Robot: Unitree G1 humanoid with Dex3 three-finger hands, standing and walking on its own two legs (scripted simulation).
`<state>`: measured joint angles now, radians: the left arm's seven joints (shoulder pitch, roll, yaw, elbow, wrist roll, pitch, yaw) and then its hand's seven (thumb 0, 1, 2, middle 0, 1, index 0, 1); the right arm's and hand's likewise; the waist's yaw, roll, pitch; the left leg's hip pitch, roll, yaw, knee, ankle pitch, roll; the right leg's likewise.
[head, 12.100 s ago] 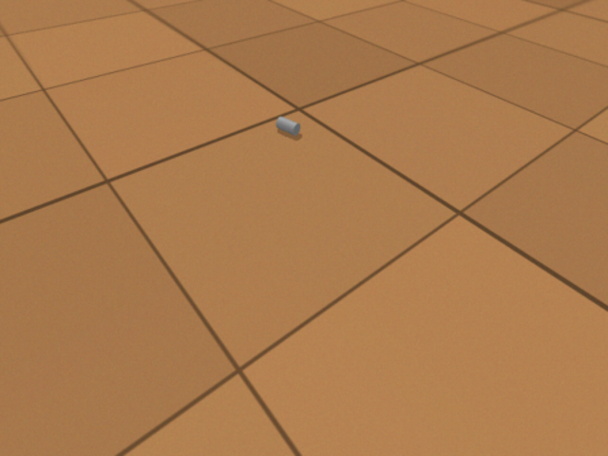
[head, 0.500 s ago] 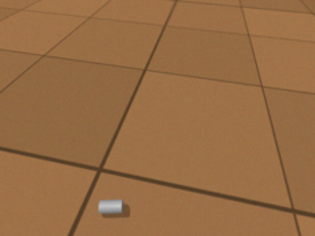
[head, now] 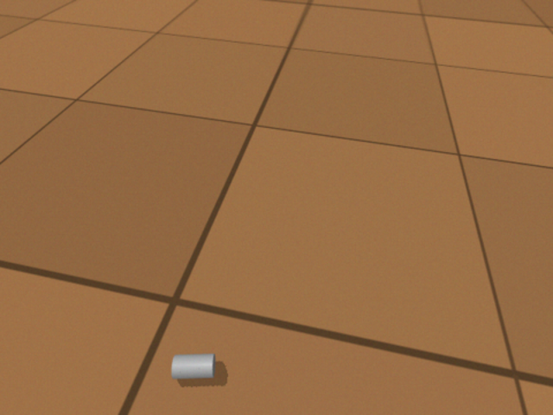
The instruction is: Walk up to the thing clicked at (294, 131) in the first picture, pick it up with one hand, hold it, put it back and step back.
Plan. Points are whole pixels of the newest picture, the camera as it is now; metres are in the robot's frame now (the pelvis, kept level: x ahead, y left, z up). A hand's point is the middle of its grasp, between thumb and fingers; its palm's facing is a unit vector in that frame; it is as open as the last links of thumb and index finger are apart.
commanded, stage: stand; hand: left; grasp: from above
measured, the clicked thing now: (194, 366) +0.45 +0.26 -0.74
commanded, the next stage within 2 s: rise first in 0.82 s
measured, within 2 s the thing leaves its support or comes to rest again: neither
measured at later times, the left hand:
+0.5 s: hand out of the picture +0.06 +0.26 -0.16, palm faces -0.04 -0.94 -0.34, open 7.4 cm
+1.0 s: hand out of the picture +0.09 +0.25 -0.16, palm faces +0.02 -0.94 -0.34, open 7.5 cm
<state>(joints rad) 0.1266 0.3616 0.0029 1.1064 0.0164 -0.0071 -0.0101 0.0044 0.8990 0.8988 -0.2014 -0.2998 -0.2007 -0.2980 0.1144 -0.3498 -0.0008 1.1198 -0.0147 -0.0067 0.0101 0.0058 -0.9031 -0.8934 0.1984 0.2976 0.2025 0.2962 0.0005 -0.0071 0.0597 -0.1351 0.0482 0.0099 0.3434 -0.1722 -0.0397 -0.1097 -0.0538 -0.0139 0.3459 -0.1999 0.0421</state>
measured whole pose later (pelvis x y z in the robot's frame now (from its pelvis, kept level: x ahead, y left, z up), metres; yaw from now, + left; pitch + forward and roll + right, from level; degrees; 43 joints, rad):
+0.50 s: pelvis +0.00 +0.00 +0.00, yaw +0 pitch -2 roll +0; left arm 0.13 0.36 0.01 1.11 0.02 0.00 -0.01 0.00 0.90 0.90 -0.20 -0.30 -0.20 -0.30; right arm 0.12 -0.35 0.00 1.12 -0.02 0.00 0.01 0.01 -0.90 -0.89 0.20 0.30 0.20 0.30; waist 0.00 -0.01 0.06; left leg -0.13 0.05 0.01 0.34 -0.17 -0.04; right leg -0.11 -0.05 -0.01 0.35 -0.20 0.04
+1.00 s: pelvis -0.01 +0.00 +0.00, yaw +0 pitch -1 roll +0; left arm 0.11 0.34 0.03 1.04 -0.01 -0.02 0.01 0.01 0.86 0.91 -0.20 -0.34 -0.20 -0.34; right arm 0.17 -0.34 0.00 1.00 0.03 -0.03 -0.02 0.01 -0.92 -0.90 0.20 0.30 0.20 0.30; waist -0.01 0.00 0.06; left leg -0.21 0.04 0.00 0.41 -0.19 -0.03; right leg -0.17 -0.06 -0.02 0.40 -0.21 0.05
